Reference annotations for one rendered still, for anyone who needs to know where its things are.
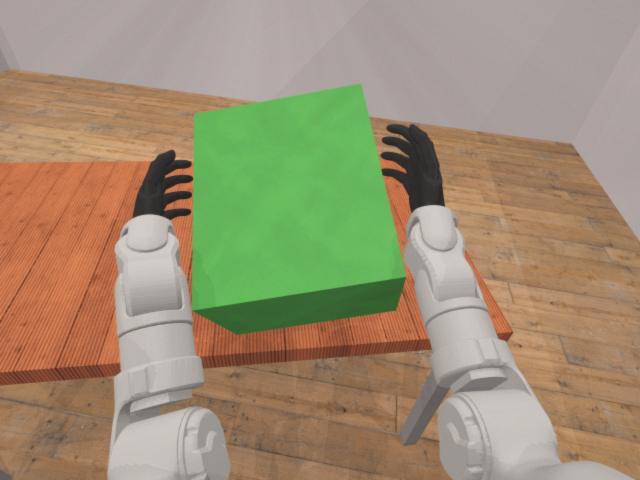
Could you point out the left robot forearm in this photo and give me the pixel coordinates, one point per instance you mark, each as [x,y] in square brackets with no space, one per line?
[154,321]

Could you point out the carton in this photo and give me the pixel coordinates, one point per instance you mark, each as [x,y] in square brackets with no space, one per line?
[291,220]

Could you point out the right robot forearm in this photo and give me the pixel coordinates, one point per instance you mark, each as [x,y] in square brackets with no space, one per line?
[467,354]

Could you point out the robot left hand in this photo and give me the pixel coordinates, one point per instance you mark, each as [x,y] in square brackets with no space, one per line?
[151,198]

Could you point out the left robot upper arm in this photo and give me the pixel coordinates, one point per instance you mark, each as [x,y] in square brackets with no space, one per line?
[188,444]

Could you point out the right robot upper arm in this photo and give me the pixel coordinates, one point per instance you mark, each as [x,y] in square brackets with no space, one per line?
[505,435]

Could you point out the table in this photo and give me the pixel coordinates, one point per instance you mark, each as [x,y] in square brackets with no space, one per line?
[59,224]

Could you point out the robot right hand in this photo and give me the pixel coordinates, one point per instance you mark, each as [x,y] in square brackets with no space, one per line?
[423,180]

